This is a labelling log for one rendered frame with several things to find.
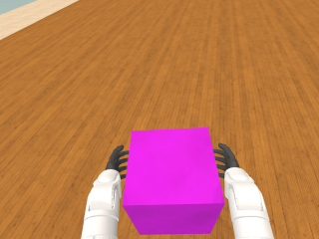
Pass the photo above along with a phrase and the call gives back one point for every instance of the right robot forearm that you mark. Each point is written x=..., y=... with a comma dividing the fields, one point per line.
x=247, y=208

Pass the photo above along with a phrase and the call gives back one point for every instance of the robot right hand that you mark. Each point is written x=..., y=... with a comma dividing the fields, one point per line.
x=228, y=159

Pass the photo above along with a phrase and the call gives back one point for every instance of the left robot forearm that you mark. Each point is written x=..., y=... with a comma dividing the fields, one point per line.
x=102, y=212

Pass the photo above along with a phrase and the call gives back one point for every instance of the carton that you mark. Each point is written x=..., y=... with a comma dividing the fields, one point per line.
x=172, y=184

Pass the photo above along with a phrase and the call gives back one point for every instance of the robot left hand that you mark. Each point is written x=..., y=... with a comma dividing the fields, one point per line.
x=114, y=160

